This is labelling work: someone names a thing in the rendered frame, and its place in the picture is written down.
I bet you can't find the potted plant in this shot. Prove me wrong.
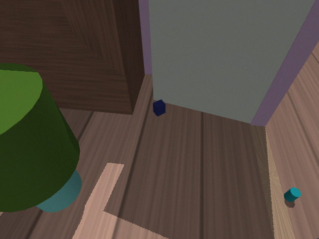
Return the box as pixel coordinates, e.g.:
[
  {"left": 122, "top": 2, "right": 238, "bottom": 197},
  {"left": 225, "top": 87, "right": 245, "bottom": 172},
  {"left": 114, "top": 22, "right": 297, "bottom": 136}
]
[{"left": 0, "top": 63, "right": 82, "bottom": 213}]

